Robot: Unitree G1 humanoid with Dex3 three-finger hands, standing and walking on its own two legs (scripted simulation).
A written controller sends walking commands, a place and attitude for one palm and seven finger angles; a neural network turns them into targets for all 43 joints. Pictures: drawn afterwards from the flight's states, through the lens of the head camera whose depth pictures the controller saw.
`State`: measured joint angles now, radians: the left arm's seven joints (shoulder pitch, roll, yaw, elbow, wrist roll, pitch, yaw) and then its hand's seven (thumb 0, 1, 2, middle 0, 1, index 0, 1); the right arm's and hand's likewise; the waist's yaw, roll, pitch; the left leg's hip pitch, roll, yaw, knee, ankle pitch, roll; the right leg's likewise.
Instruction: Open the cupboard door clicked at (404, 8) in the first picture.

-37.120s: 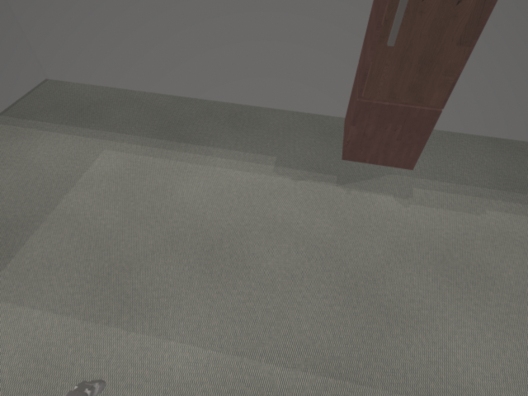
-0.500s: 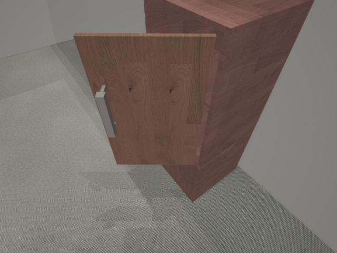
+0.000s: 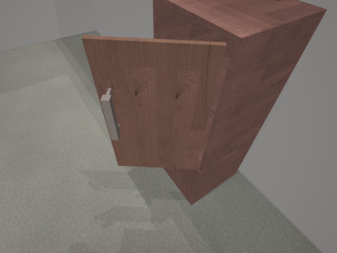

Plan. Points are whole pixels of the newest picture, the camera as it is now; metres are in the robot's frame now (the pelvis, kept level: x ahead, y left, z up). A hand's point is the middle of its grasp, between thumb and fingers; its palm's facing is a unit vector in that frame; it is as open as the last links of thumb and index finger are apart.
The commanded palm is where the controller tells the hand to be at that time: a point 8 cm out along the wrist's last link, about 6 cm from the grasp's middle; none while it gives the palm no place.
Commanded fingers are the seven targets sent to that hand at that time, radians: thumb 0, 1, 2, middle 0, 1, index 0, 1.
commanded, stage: look again from close up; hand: left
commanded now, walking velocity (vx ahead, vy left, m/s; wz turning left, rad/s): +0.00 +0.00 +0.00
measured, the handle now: (112, 114) +0.51 +0.21 +0.01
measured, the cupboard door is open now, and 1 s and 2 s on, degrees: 53 53 53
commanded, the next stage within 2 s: shuffle to correct the standing spot in 0.32 s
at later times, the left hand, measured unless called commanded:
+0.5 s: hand out of the picture +0.02 +0.20 -0.17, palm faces +0.01 -0.98 -0.21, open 7.3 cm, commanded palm none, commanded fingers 0.00 0.90 0.90 -0.20 -0.30 -0.20 -0.30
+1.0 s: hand out of the picture -0.03 +0.17 -0.18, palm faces +0.02 -0.99 -0.15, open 7.3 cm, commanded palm none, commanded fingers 0.00 0.90 0.90 -0.20 -0.30 -0.20 -0.30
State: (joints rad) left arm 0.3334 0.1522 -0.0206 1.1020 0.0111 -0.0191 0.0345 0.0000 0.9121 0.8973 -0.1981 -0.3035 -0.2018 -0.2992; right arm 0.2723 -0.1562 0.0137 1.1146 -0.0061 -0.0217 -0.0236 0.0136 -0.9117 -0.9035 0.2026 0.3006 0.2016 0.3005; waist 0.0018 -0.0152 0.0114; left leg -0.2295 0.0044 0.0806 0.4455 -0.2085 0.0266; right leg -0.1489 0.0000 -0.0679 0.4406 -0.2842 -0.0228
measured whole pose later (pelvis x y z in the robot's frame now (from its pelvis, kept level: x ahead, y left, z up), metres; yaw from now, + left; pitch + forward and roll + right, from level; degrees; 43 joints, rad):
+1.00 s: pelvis +0.00 +0.01 +0.00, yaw +0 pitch +0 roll +0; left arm 0.35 0.14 -0.01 1.11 0.01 0.00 0.03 0.00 0.91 0.90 -0.20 -0.30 -0.20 -0.30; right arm 0.32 -0.14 0.01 1.14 -0.02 0.00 -0.02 0.01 -0.91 -0.90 0.20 0.30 0.20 0.30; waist 0.00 -0.02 0.00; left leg -0.24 0.00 0.09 0.47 -0.23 0.04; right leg -0.16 -0.01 -0.06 0.46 -0.30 -0.01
